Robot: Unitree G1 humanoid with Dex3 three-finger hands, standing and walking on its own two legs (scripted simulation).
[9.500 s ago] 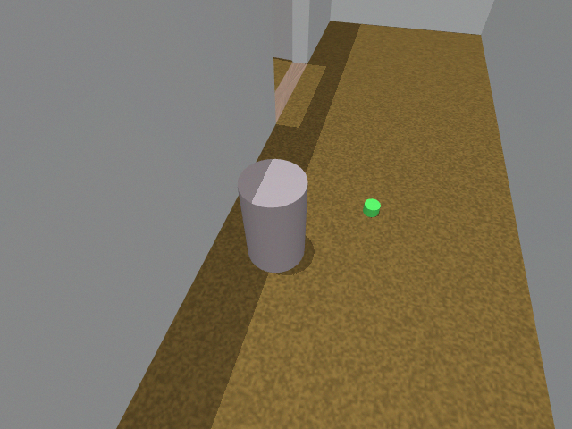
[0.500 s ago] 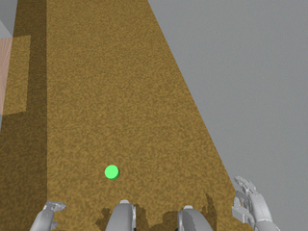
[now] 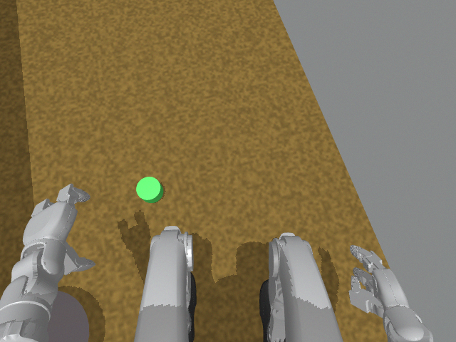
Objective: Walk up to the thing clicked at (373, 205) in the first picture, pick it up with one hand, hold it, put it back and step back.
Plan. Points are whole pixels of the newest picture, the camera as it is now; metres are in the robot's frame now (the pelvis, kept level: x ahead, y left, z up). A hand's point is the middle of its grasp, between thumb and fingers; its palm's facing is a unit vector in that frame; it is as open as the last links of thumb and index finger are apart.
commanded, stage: rise first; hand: left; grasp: from above
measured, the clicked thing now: (150, 190) +0.45 +0.27 -0.46
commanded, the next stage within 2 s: approach in 1.46 s
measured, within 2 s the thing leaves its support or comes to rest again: neither
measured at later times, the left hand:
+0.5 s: hand (102, 211) +0.35 +0.32 -0.26, palm faces -0.46 -0.15 -0.88, open 14.2 cm
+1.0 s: hand (113, 203) +0.38 +0.32 -0.32, palm faces -0.44 -0.08 -0.89, open 14.2 cm
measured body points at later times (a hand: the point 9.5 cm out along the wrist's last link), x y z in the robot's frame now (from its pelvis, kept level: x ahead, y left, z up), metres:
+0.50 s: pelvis -0.03 +0.01 -0.11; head +0.18 +0.05 +0.28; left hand +0.37 +0.33 -0.21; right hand +0.05 -0.27 -0.24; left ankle +0.07 +0.13 -0.45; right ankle +0.06 -0.12 -0.45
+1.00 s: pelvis -0.03 +0.00 -0.16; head +0.19 +0.06 +0.23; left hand +0.40 +0.32 -0.27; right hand +0.06 -0.27 -0.27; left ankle +0.07 +0.13 -0.45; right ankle +0.06 -0.12 -0.45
